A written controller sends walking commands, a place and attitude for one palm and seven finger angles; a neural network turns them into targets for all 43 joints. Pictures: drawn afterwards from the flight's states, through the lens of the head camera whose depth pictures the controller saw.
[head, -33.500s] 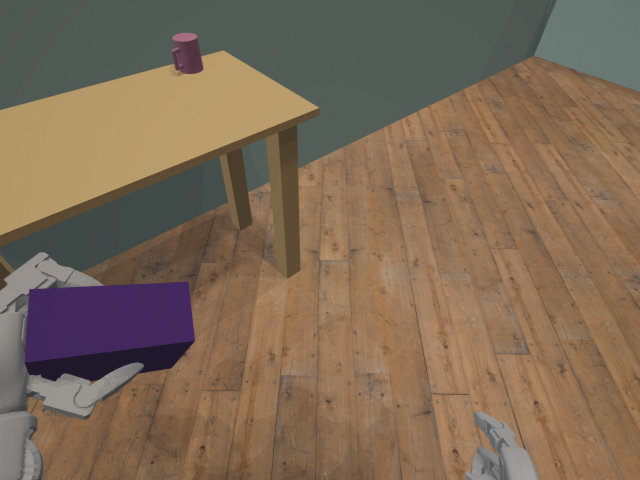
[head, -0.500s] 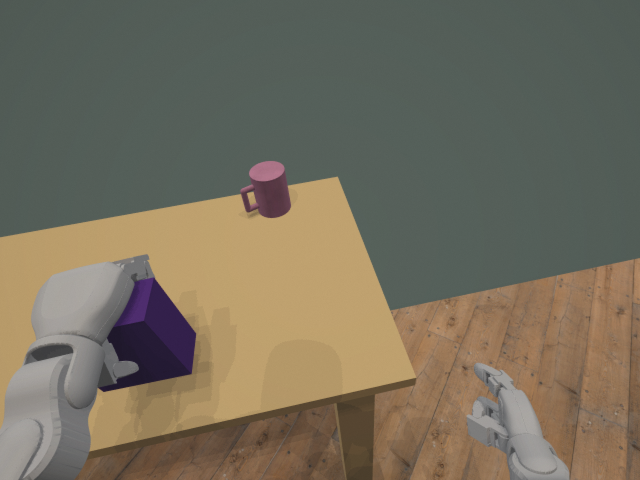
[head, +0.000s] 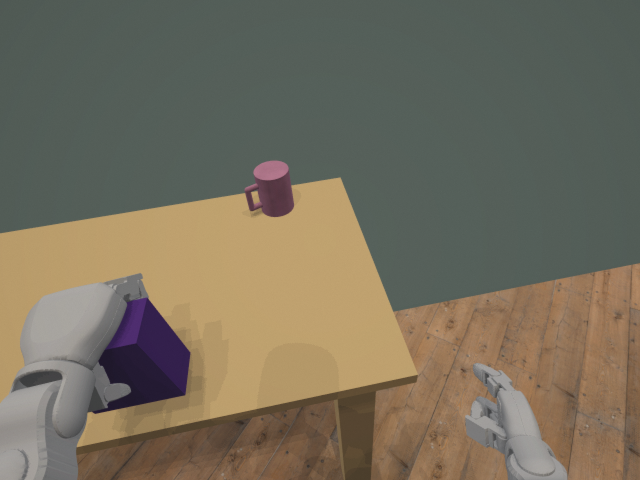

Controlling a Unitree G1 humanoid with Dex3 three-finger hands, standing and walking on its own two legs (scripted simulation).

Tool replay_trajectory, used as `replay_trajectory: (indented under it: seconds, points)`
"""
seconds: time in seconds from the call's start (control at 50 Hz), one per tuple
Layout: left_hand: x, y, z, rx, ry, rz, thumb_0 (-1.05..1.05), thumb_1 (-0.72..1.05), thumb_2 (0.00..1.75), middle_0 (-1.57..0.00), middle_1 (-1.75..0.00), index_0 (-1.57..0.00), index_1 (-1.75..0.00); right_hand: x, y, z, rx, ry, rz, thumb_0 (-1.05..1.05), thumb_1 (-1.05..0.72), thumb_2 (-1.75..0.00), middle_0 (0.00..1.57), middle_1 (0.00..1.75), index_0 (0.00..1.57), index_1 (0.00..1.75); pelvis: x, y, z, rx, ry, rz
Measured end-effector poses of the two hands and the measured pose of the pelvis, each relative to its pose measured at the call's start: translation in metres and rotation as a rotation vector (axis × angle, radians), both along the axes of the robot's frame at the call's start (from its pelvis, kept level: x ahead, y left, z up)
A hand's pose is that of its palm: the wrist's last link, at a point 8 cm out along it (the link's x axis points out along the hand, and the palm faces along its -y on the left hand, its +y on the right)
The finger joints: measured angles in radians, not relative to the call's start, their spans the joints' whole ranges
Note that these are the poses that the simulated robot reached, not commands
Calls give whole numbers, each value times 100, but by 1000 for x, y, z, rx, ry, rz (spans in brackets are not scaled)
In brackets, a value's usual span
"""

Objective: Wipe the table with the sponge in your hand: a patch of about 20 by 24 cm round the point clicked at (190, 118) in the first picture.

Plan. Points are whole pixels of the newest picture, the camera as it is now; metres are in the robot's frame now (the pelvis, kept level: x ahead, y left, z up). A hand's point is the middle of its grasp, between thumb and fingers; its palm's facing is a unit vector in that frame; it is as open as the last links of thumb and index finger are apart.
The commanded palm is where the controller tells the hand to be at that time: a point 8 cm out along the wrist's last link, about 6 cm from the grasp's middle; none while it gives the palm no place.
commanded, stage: bring the sponge back beside the body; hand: left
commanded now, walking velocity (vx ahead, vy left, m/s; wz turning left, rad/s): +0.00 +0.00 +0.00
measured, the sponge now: (128, 366) +0.20 +0.28 +0.07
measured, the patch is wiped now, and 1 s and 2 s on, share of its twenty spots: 0.95 0.95 0.95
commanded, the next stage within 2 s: step back with the hand held close in 0.54 s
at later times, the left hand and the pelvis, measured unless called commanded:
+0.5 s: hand (102, 355) +0.18 +0.28 +0.12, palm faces +0.07 -0.09 -0.99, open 10.0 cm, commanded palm +0.15 +0.28 +0.19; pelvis +0.00 +0.00 +0.00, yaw +0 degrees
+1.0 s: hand (127, 317) +0.21 +0.25 +0.16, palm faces +0.28 -0.86 -0.42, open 10.0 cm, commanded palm +0.16 +0.30 +0.18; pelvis -0.01 +0.02 -0.01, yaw -1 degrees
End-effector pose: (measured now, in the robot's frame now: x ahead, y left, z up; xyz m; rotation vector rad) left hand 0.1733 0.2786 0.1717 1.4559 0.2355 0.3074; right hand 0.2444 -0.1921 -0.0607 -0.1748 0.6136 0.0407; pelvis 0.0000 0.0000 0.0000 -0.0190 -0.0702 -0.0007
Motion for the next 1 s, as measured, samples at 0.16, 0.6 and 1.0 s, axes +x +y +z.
replay_trajectory:
  seconds: [0.16, 0.6, 1.0]
  points:
    - [-11, -1, -2, 0, 1, 0, -1, -50, 105, -73, -134, -75, -134, -5, -1, -1, 4, 2, -5, 1, -90, -90, 20, 30, 20, 30, -1, 0, 0, -1, -3, -3]
    - [-13, 0, -3, 0, -3, -3, -1, -50, 105, -73, -134, -75, -134, -6, 0, 3, 0, -16, -10, 1, -90, -90, 20, 30, 20, 30, -4, 2, 0, -1, -10, -5]
    - [1, 11, 4, -909, -492, -314, -1, -50, 105, -73, -134, -75, -134, -118, -36, -27, -132, 176, -230, 1, -90, -90, 20, 30, 20, 30, -9, 21, -13, -22, 92, -23]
